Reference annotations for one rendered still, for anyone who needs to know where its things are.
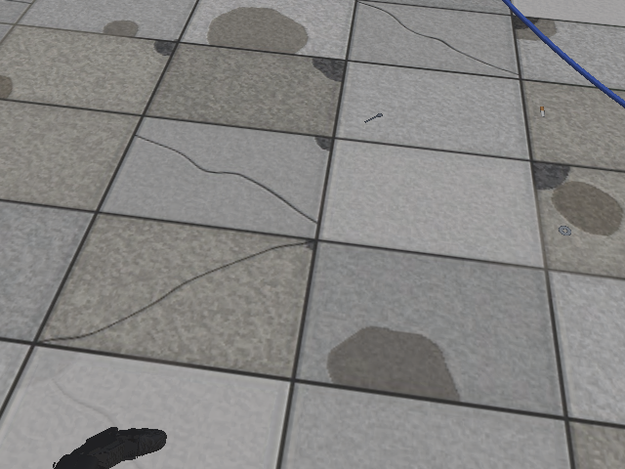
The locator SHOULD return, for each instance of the left robot hand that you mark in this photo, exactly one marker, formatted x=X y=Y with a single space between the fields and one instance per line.
x=111 y=446

